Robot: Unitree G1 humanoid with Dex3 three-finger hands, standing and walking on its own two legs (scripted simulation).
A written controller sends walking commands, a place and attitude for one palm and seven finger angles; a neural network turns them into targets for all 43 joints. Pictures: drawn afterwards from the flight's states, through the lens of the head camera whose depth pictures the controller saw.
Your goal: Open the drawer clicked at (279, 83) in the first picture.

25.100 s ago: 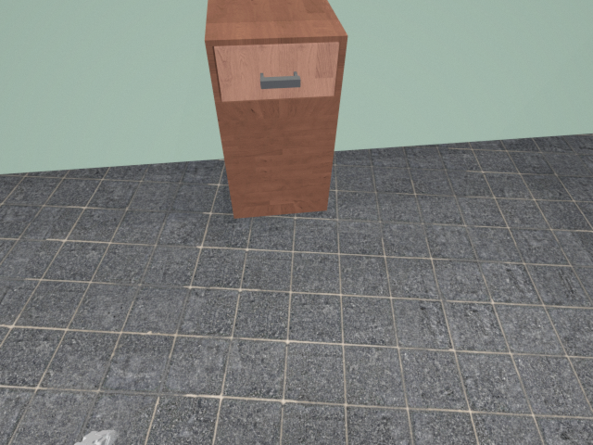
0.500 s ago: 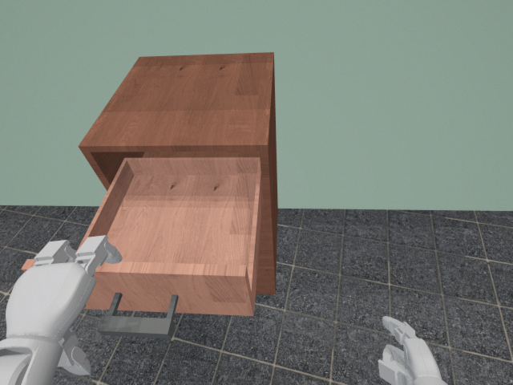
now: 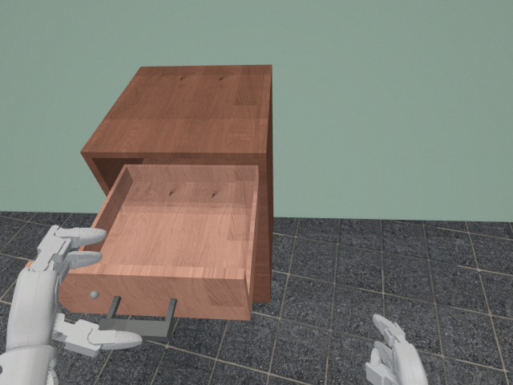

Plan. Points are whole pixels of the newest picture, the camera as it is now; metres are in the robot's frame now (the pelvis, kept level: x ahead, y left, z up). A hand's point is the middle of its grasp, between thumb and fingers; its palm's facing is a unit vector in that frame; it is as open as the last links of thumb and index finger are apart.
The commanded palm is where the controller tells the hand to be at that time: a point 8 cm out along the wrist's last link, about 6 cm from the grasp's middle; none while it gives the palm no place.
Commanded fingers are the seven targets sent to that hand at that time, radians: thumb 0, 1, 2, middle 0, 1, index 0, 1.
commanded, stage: draw the hand back to the body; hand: left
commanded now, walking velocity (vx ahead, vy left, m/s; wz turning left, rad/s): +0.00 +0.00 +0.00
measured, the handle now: (140, 316) +0.24 +0.26 -0.09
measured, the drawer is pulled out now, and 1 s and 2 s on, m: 0.30 0.30 0.30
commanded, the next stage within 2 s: step back with the hand held close in 0.82 s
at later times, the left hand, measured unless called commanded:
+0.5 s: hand (88, 292) +0.18 +0.21 +0.15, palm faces +0.39 -0.83 -0.40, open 9.7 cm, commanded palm +0.13 +0.26 +0.18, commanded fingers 0.00 0.73 0.82 -0.21 -0.41 -0.21 -0.41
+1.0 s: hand (86, 292) +0.17 +0.21 +0.16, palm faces +0.40 -0.81 -0.43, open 7.5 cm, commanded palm +0.12 +0.25 +0.18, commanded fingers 0.00 0.90 0.90 -0.20 -0.30 -0.20 -0.30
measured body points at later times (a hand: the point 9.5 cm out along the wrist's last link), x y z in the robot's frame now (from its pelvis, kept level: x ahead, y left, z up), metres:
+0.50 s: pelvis +0.00 -0.02 +0.00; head -0.01 -0.05 +0.45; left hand +0.15 +0.26 +0.18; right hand +0.19 -0.25 -0.08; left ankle -0.04 +0.09 -0.74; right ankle -0.02 -0.11 -0.74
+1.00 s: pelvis -0.01 -0.03 +0.01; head -0.01 -0.06 +0.45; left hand +0.15 +0.25 +0.19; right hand +0.18 -0.25 -0.08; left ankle -0.04 +0.09 -0.74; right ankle -0.02 -0.11 -0.74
